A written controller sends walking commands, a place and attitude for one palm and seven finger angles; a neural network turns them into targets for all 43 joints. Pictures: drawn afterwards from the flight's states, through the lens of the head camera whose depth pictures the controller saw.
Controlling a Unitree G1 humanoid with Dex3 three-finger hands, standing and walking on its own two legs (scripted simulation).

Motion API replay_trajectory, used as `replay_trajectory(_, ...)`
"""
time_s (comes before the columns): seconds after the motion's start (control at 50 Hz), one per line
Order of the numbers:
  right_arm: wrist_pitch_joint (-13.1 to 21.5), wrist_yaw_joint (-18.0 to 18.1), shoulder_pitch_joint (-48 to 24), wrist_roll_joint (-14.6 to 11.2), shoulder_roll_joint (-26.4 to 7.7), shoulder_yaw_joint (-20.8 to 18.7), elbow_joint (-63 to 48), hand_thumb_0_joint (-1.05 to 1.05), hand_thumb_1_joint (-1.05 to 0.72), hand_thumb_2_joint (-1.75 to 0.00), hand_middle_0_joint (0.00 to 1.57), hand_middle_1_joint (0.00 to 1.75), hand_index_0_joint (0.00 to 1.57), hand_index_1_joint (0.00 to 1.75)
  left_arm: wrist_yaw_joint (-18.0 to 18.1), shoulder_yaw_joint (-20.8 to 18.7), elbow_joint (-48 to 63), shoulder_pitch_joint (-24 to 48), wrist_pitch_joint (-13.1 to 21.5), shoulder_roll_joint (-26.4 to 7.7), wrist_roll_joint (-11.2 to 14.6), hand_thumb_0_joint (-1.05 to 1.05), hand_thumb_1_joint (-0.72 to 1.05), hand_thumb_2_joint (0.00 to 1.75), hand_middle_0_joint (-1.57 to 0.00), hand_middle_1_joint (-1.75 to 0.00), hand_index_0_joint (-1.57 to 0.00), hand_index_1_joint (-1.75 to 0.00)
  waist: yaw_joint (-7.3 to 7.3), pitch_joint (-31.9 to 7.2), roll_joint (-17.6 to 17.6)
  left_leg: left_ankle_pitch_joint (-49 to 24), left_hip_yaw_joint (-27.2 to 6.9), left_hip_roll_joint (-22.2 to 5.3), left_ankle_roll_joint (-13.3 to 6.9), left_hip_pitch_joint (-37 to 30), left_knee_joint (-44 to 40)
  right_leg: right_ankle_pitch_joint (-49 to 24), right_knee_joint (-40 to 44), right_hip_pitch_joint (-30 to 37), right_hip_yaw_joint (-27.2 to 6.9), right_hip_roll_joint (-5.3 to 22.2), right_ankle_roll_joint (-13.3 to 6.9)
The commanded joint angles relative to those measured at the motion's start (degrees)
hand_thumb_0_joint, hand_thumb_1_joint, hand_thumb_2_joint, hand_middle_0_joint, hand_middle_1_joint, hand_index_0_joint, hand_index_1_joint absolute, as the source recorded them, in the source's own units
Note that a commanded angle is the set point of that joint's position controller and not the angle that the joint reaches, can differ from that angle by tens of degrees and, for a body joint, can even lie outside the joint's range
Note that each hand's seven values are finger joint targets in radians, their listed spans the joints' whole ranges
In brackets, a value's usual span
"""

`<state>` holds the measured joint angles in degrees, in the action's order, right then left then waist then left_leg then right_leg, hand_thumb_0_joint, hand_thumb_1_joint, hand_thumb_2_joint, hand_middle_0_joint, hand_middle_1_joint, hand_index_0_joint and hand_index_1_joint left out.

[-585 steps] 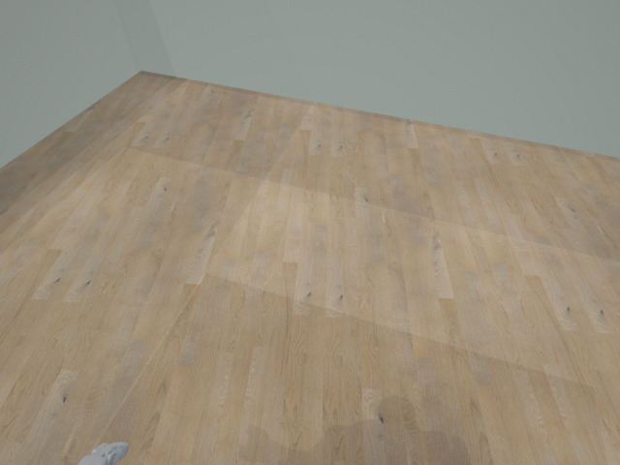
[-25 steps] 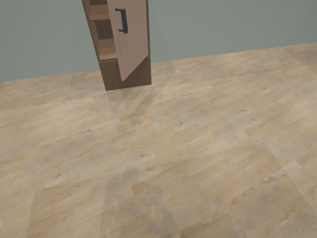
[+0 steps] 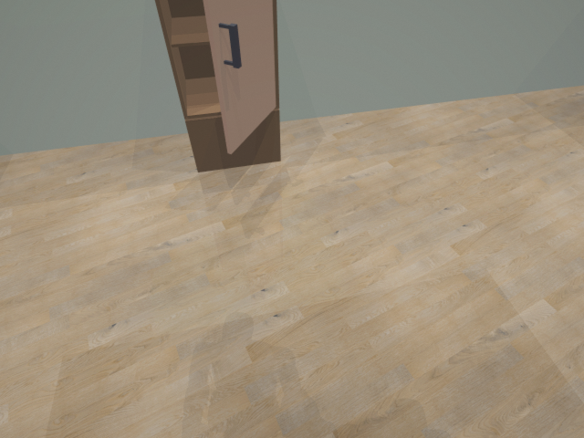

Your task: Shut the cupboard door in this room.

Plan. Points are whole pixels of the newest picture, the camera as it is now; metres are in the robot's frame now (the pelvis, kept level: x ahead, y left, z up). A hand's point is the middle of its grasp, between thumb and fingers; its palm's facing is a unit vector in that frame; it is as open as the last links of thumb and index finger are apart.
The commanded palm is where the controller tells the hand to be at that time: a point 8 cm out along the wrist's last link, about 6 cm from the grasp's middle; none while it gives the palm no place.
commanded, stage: look at it before walking up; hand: left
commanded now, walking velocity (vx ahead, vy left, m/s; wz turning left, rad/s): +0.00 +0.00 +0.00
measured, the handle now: (229, 45) +1.25 +0.30 +0.01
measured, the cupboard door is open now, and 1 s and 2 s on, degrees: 53 53 53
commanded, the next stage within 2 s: walk around to get in front in 0.54 s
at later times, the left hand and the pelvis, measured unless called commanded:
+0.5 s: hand out of the picture +0.01 +0.18 -0.17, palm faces +0.04 -0.98 -0.20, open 7.3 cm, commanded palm none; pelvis +0.00 +0.00 +0.00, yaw +0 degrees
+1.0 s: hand out of the picture +0.06 +0.19 -0.18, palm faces -0.09 -0.97 -0.24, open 7.3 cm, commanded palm none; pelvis +0.00 -0.01 -0.01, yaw -8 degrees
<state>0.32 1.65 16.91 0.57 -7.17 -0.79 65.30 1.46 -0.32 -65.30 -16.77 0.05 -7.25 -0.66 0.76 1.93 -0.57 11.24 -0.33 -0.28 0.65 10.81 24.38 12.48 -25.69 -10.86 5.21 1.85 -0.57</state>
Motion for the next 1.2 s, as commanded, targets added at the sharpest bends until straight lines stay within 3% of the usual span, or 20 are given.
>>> replay_trajectory(0.0,0.66,0.27,3.85,0.0,-5.2,-0.56,-1.3,0.0,-0.9,-0.9,0.2,0.3,0.2,0.3,0.53,-1.04,1.31,-3.45,0.69,-5.76,0.09,0.0,0.9,0.9,-0.2,-0.3,-0.2,-0.3,-0.3,3.75,0.67,2.13,-4.11,-4.68,-1.71,3.27,-5.95,4.49,7.32,-2.4,-5.71,5.14,0.12)
replay_trajectory(0.32,1.25,0.37,3.4,-0.14,-7.15,-0.92,-1.29,0.0,-0.9,-0.9,0.2,0.3,0.2,0.3,0.43,-1.32,1.43,-2.66,1.27,-7.55,0.09,0.0,0.9,0.9,-0.2,-0.3,-0.2,-0.3,-0.41,2.83,0.47,-1.15,-4.01,-5.07,-1.82,2.31,-5.8,0.92,7.08,-0.7,-5.76,5.18,-0.34)
replay_trajectory(0.42,1.15,0.26,2.28,-0.08,-8.28,-1.11,-1.63,0.0,-0.9,-0.9,0.2,0.3,0.2,0.3,0.34,-1.42,1.72,-1.82,1.24,-8.73,0.04,0.0,0.9,0.9,-0.2,-0.3,-0.2,-0.3,-0.3,4.08,0.71,0.46,-4.12,-4.97,-1.86,2.25,-6.1,3.03,7.78,-1.8,-6.03,5.25,-0.38)
replay_trajectory(0.62,1.48,0.01,-0.65,-0.02,-11.93,-1.5,-2.55,0.0,-0.9,-0.9,0.2,0.3,0.2,0.3,-0.04,-2.0,2.93,1.37,1.62,-12.41,-0.02,0.0,0.9,0.9,-0.2,-0.3,-0.2,-0.3,-0.3,2.27,0.59,-0.63,-4.45,-5.58,-1.95,1.07,-6.48,1.66,8.12,-0.35,-6.57,5.48,-0.72)
replay_trajectory(0.68,0.65,0.32,0.69,0.1,-8.19,-1.03,-2.38,0.0,-0.9,-0.9,0.2,0.3,0.2,0.3,0.01,-1.65,2.98,0.61,0.22,-8.96,0.03,0.0,0.9,0.9,-0.2,-0.3,-0.2,-0.3,-0.63,1.89,-0.54,-1.68,-2.52,-6.27,-1.43,-0.11,-3.64,-0.83,6.25,-2.87,-7.61,5.05,-0.49)
replay_trajectory(0.82,-0.48,0.75,-2.22,0.34,-11.71,-2.83,-6.44,0.0,-0.9,-0.9,0.2,0.3,0.2,0.3,-1.0,-3.79,6.87,3.39,-1.43,-12.32,-0.32,0.0,0.9,0.9,-0.2,-0.3,-0.2,-0.3,-0.78,0.76,0.49,2.88,-1.11,-9.02,-1.86,1.27,0.04,-4.23,-0.04,-7.75,-10.94,4.09,-1.27)
replay_trajectory(0.88,-0.58,0.75,-3.6,0.35,-13.26,-3.74,-8.47,0.0,-0.9,-0.9,0.2,0.3,0.2,0.3,-1.41,-4.21,8.54,3.79,-1.76,-12.32,-0.49,0.0,0.9,0.9,-0.2,-0.3,-0.2,-0.3,-0.63,0.1,-2.2,5.99,-2.43,-11.63,-2.94,1.48,-0.81,-3.04,-4.47,-10.13,-10.38,2.01,-0.77)
replay_trajectory(0.92,-0.46,0.77,-4.91,0.41,-14.42,-4.29,-9.65,0.0,-0.9,-0.9,0.2,0.3,0.2,0.3,-1.72,-4.45,9.47,3.48,-1.97,-11.57,-0.57,0.0,0.9,0.9,-0.2,-0.3,-0.2,-0.3,-0.27,-0.47,-5.13,6.76,-4.9,-14.91,-4.72,2.19,-3.05,-2.17,-10.79,-10.81,-8.25,0.0,-0.04)
replay_trajectory(0.94,-0.28,0.75,-5.72,0.36,-15.29,-4.65,-10.29,0.0,-0.9,-0.9,0.2,0.3,0.2,0.3,-1.89,-4.46,9.84,2.71,-2.01,-10.99,-0.58,0.0,0.9,0.9,-0.2,-0.3,-0.2,-0.3,0.15,-1.79,-7.64,3.79,-5.7,-17.41,-6.14,2.02,-3.61,0.24,-15.46,-10.5,-6.32,-0.79,0.45)
replay_trajectory(0.96,-0.09,0.69,-6.19,0.38,-15.51,-4.92,-10.68,0.0,-0.9,-0.9,0.2,0.3,0.2,0.3,-2.01,-4.59,10.27,2.73,-2.19,-10.47,-0.67,0.0,0.9,0.9,-0.2,-0.3,-0.2,-0.3,0.21,-1.77,-9.46,-0.37,-5.96,-19.55,-7.76,2.3,-3.97,7.11,-20.22,-10.82,-4.51,-1.14,1.02)
replay_trajectory(1.0,-0.02,0.52,-7.22,0.6,-15.79,-5.23,-11.45,0.0,-0.9,-0.9,0.2,0.3,0.2,0.3,-2.19,-4.75,11.29,2.17,-2.31,-9.78,-0.73,0.0,0.9,0.9,-0.2,-0.3,-0.2,-0.3,0.54,-2.65,-9.91,-8.38,-4.53,-21.28,-9.51,1.2,-1.98,13.69,-23.16,-11.4,-3.41,-0.52,1.53)
replay_trajectory(1.02,-0.05,0.48,-7.79,0.72,-15.63,-5.39,-11.91,0.0,-0.9,-0.9,0.2,0.3,0.2,0.3,-2.27,-4.9,11.69,1.75,-2.11,-9.73,-0.73,0.0,0.9,0.9,-0.2,-0.3,-0.2,-0.3,0.83,-2.44,-9.56,-11.87,-2.48,-20.77,-8.75,2.02,1.02,12.69,-19.73,-9.33,-3.27,0.18,1.39)
replay_trajectory(1.04,-0.23,0.39,-8.7,0.81,-15.54,-5.43,-12.27,0.0,-0.9,-0.9,0.2,0.3,0.2,0.3,-2.35,-5.13,11.38,-0.12,-1.65,-10.23,-0.77,0.0,0.9,0.9,-0.2,-0.3,-0.2,-0.3,2.2,-2.87,-6.8,-12.76,1.13,-18.65,-6.4,3.9,6.91,7.45,-12.7,-4.75,-3.29,0.4,1.1)
replay_trajectory(1.06,-0.73,0.27,-9.5,0.5,-14.13,-5.27,-13.04,0.0,-0.9,-0.9,0.2,0.3,0.2,0.3,-2.14,-5.79,10.77,-3.27,-0.81,-13.41,-1.12,0.0,0.9,0.9,-0.2,-0.3,-0.2,-0.3,3.83,-3.2,3.55,-5.38,6.76,-12.3,-1.3,9.53,21.33,-8.18,-0.59,0.79,-12.38,5.08,-0.89)
replay_trajectory(1.08,-1.02,-0.14,-9.72,0.27,-8.7,-3.97,-15.81,0.0,-0.9,-0.9,0.2,0.3,0.2,0.3,-1.19,-6.83,10.58,-4.75,-0.11,-20.39,-1.55,0.0,0.9,0.9,-0.2,-0.3,-0.2,-0.3,3.59,-1.71,23.25,22.18,7.94,-2.55,2.96,24.83,36.66,-24.7,6.87,4.34,-35.73,19.52,-6.36)
replay_trajectory(1.1,-1.79,0.18,-13.08,0.21,-10.95,-4.02,-16.29,0.0,-0.9,-0.9,0.2,0.3,0.2,0.3,-0.54,-6.22,10.51,-6.2,-0.67,-19.04,-0.46,0.0,0.9,0.9,-0.2,-0.3,-0.2,-0.3,4.99,-0.93,14.93,23.46,-0.34,-2.89,2.06,22.45,41.69,-25.69,8.56,0.31,-34.5,20.25,-9.31)
replay_trajectory(1.12,-2.15,0.12,-11.71,0.23,-11.23,-4.31,-15.41,0.0,-0.9,-0.9,0.2,0.3,0.2,0.3,-0.32,-6.32,11.4,-2.56,-0.68,-17.73,-0.44,0.0,0.9,0.9,-0.2,-0.3,-0.2,-0.3,2.7,0.07,14.74,19.56,-2.12,-4.02,1.66,22.62,43.78,-17.66,9.34,-0.97,-32.16,17.43,-9.07)
replay_trajectory(1.14,-1.99,0.02,-11.37,0.32,-11.63,-4.44,-14.81,0.0,-0.9,-0.9,0.2,0.3,0.2,0.3,-0.35,-6.26,12.51,0.51,-0.65,-16.5,-0.3,0.0,0.9,0.9,-0.2,-0.3,-0.2,-0.3,1.82,0.42,11.01,16.31,-2.46,-4.45,1.84,24.19,44.75,-15.38,8.08,0.16,-30.63,15.39,-8.94)
replay_trajectory(1.18,-1.91,-0.32,-10.57,0.52,-12.05,-4.36,-13.78,0.0,-0.9,-0.9,0.2,0.3,0.2,0.3,-0.4,-5.68,13.47,2.85,-0.41,-15.14,-0.06,0.0,0.9,0.9,-0.2,-0.3,-0.2,-0.3,0.75,-1.83,5.97,10.99,-2.16,-4.75,2.61,22.74,44.24,-17.94,6.1,2.08,-26.08,12.15,-7.37)
